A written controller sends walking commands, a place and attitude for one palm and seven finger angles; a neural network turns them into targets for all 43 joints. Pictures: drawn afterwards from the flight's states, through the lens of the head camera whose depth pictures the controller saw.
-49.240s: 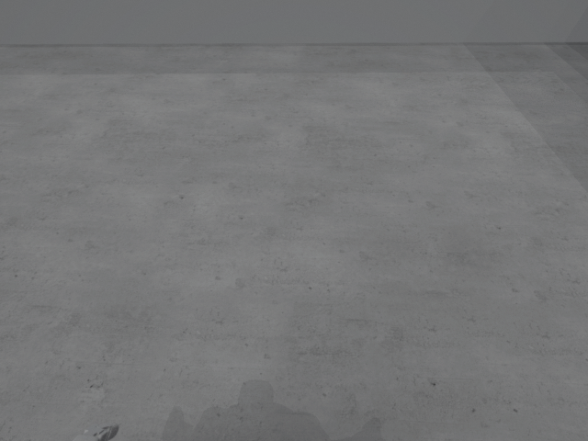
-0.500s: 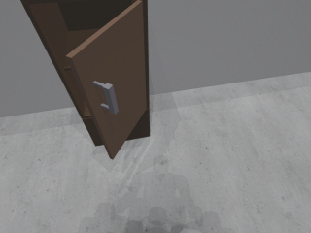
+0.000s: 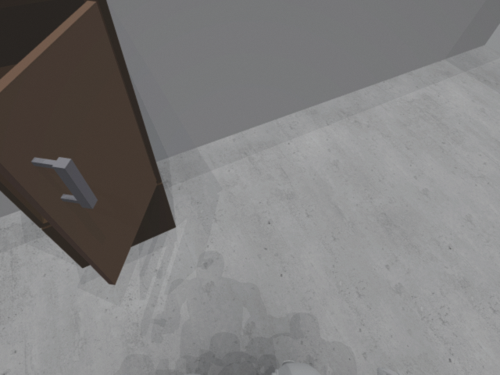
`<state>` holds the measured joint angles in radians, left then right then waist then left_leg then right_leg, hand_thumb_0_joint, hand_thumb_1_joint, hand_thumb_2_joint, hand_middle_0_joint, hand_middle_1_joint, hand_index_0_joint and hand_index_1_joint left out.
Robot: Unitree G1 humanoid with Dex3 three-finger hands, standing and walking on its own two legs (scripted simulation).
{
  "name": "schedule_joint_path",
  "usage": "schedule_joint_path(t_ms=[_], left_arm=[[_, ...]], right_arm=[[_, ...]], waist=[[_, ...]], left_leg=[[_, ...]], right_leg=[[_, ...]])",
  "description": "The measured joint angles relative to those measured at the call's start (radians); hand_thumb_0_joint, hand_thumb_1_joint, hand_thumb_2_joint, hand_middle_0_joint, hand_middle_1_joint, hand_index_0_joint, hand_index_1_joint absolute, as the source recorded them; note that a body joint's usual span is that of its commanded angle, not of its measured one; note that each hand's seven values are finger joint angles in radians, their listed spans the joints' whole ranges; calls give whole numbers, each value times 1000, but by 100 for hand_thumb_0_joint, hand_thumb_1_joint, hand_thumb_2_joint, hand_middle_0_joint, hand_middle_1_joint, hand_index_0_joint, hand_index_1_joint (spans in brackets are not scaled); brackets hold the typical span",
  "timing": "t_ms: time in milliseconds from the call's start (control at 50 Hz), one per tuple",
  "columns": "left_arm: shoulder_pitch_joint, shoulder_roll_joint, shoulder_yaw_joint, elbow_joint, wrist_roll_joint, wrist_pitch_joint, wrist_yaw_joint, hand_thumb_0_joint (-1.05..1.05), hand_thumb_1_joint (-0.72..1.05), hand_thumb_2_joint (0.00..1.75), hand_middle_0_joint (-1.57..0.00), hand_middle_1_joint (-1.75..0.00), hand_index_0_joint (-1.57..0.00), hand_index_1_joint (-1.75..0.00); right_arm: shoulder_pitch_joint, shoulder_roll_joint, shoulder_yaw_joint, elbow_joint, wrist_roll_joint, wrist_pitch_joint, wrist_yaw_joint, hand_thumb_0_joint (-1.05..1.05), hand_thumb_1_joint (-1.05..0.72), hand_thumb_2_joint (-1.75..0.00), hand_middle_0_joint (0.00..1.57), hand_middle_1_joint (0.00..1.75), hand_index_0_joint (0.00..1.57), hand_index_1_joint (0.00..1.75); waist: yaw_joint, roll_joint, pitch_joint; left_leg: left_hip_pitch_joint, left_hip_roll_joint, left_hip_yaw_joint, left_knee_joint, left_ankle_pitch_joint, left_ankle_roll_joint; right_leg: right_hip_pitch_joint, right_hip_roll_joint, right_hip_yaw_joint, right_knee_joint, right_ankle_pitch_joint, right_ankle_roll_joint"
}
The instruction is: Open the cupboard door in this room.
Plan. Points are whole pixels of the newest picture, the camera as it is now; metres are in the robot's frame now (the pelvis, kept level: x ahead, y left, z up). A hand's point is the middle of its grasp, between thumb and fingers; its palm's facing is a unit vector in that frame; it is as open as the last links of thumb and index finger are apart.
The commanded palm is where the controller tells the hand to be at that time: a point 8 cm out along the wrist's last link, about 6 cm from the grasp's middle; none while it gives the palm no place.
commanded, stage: walk to a spot facing it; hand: left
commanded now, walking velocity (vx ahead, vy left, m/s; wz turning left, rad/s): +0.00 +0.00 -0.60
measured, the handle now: (66, 183) +0.40 +0.36 +0.03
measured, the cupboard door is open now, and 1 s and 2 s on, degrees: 52 52 52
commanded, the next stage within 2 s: turn to face it in 1.94 s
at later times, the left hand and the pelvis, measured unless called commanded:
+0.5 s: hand out of the picture +0.14 +0.12 -0.15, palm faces -0.25 -0.94 -0.25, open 7.4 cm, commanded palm none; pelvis +0.02 -0.06 +0.01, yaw -17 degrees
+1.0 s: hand (299, 255) +0.38 -0.09 -0.16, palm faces -0.60 -0.76 -0.23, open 7.4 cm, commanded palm none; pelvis +0.14 -0.16 -0.02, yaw -35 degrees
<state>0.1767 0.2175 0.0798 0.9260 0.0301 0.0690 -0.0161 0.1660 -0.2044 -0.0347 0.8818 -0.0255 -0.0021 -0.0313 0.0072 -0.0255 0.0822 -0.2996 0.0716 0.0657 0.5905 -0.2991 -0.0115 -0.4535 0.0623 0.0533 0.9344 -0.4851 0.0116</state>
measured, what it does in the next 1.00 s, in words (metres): steps to the right, turning right: right foot, then left foot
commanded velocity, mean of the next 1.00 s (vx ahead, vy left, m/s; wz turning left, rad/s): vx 0.22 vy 0.00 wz -0.56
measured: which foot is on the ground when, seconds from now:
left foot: down 0.00-0.22, up 0.24-0.58, down 0.60-0.98, up 1.00-1.00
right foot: up 0.00-0.20, down 0.22-0.60, up 0.62-0.96, down 0.98-1.00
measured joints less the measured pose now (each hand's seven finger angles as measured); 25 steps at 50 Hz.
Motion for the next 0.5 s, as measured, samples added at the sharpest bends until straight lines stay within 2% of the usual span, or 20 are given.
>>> schedule_joint_path(t_ms=[40,80,180,220,240,280,340,400,500], left_arm=[[-10,8,5,-8,1,-1,-11,1,90,90,-21,-30,-21,-30],[-16,9,5,-19,-1,-2,-17,1,90,90,-20,-30,-20,-30],[-23,10,-4,-31,-5,-13,-23,1,90,90,-20,-30,-20,-30],[-15,19,-8,-38,-3,-28,-23,1,90,90,-20,-30,-20,-30],[-21,14,-8,-32,-3,-37,-16,1,90,90,-20,-30,-20,-30],[-28,1,-13,-25,-4,-42,0,1,90,90,-20,-30,-20,-30],[-20,-10,-13,-22,-4,-37,20,1,90,90,-20,-30,-20,-30],[-3,-15,-16,-13,-2,-35,24,1,90,90,-20,-30,-20,-30],[37,-22,-16,1,0,-42,13,1,90,90,-21,-30,-21,-30]], right_arm=[[24,9,9,3,-5,4,0,1,-91,-90,20,29,20,30],[41,12,12,8,-8,9,0,1,-90,-90,20,29,20,30],[70,1,1,17,-6,14,8,1,-90,-90,21,29,20,30],[89,-8,-7,16,2,22,13,1,-90,-90,21,30,20,30],[84,-20,-13,24,8,32,14,1,-90,-90,21,30,20,30],[64,-39,-24,42,14,55,7,1,-90,-90,21,29,20,30],[37,-48,-32,55,17,66,5,1,-91,-90,20,29,20,30],[24,-42,-33,46,14,61,10,1,-91,-90,20,29,20,30],[21,-21,-30,30,12,44,25,1,-91,-90,20,29,20,30]], waist=[[5,-4,3],[8,5,10],[-6,42,25],[-12,42,17],[-13,57,24],[-18,77,43],[-17,68,49],[-16,51,37],[-1,28,-2]], left_leg=[[23,17,15,-37,8,-12],[43,38,32,-68,21,-23],[53,94,85,-38,-6,-58],[24,109,107,48,-49,-69],[-10,111,81,138,-127,-68],[-84,78,6,337,-219,-61],[-158,34,-25,486,-188,-63],[-174,8,-27,456,-142,-67],[-127,-22,-30,284,-134,-58]], right_leg=[[-37,-25,-39,117,14,17],[-33,-52,-73,105,25,28],[71,-76,-126,-180,82,14],[135,-83,-124,-327,200,-15],[123,-71,-119,-306,187,-33],[115,-54,-108,-276,156,-55],[133,-40,-74,-317,175,-62],[154,-28,-41,-369,205,-68],[187,-4,7,-423,222,-74]])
